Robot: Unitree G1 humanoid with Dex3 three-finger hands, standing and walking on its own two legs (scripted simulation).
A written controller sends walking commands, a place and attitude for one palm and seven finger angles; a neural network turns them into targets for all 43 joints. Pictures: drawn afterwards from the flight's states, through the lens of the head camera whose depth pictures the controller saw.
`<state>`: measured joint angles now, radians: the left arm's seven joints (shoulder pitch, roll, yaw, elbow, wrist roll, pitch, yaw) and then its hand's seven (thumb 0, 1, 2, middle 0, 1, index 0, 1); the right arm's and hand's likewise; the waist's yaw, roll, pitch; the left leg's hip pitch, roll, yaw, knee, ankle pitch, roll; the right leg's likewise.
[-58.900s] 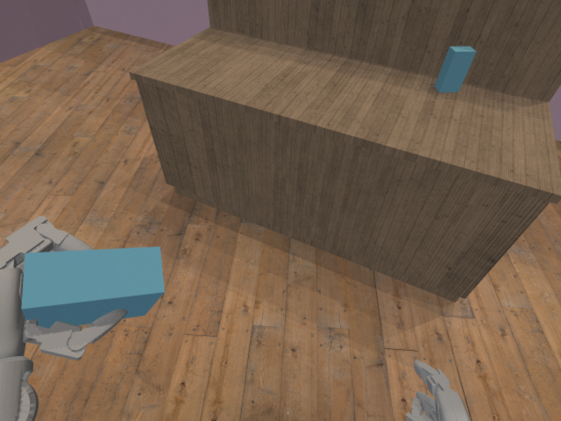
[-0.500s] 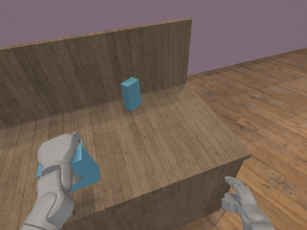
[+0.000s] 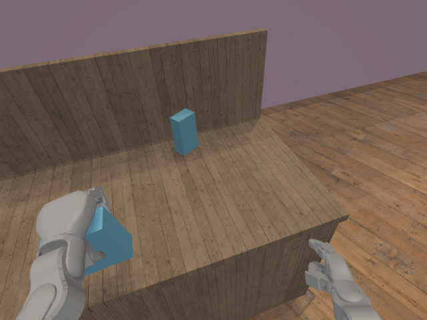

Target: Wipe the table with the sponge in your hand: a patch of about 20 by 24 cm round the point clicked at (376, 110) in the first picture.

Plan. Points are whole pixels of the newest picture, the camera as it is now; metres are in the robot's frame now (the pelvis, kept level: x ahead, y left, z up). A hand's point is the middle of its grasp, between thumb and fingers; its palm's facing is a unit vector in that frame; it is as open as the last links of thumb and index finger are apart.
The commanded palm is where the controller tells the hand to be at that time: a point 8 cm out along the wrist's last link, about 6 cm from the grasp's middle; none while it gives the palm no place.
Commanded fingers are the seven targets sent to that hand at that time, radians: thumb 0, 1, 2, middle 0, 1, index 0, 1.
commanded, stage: bring the sponge back beside the body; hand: left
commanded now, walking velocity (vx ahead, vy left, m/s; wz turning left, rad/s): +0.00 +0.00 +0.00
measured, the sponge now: (95, 248) +0.21 +0.28 +0.04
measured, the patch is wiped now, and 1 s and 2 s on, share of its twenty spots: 1.00 1.00 1.00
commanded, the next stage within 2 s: step back with the hand held close in 0.70 s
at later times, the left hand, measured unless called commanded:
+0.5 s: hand (67, 240) +0.18 +0.28 +0.11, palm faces +0.14 -0.21 -0.97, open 9.4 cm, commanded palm +0.14 +0.28 +0.18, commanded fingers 0.00 0.10 1.30 -1.20 -1.60 -1.20 -1.60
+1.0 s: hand (87, 227) +0.20 +0.25 +0.13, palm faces +0.31 -0.85 -0.42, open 9.4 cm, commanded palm +0.14 +0.29 +0.17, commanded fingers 0.00 0.10 1.30 -1.20 -1.60 -1.20 -1.60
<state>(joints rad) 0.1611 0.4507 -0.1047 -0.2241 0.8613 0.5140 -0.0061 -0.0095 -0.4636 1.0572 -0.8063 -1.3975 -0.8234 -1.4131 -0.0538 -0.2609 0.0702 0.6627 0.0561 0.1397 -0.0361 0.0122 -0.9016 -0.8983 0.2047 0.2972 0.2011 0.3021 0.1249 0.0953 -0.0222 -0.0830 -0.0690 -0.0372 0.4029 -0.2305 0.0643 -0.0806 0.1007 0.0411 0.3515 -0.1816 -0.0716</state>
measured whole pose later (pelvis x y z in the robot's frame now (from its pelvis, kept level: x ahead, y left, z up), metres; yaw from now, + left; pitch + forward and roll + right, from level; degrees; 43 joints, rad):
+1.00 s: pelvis -0.02 +0.00 +0.00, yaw +2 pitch -1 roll -1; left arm 0.38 0.41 0.25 -0.47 -0.02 0.10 0.06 -0.01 -0.47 1.06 -0.80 -1.40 -0.82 -1.41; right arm 0.11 -0.22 0.09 0.47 0.03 0.06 -0.06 0.01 -0.90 -0.90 0.21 0.30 0.20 0.30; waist 0.05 0.01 0.00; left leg -0.23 -0.08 -0.06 0.49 -0.23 0.06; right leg -0.21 0.09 0.01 0.41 -0.18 -0.06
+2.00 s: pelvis -0.14 +0.00 -0.01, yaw +1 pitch +2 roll -5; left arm 0.55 0.49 0.36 -0.68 -0.05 -0.15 0.08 -0.01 -0.48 1.07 -0.81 -1.41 -0.83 -1.42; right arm 0.19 -0.19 0.00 0.60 0.02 0.01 -0.04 0.01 -0.90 -0.90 0.21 0.30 0.21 0.30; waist 0.01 -0.03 -0.07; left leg -0.57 -0.03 -0.10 0.94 -0.35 -0.01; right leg -0.23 0.14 0.04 0.46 -0.25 -0.04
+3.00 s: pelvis -0.45 +0.00 -0.03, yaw +1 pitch -1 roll +0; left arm 0.45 0.39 0.33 -0.46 -0.04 -0.11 0.10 -0.01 -0.49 1.08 -0.82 -1.42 -0.83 -1.43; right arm 0.36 -0.17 0.05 0.64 0.03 -0.13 -0.04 0.01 -0.90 -0.90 0.20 0.30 0.20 0.30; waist -0.03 -0.02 -0.15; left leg -0.35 0.05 0.01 0.73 -0.37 -0.01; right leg -0.46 0.00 -0.05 0.85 -0.36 0.00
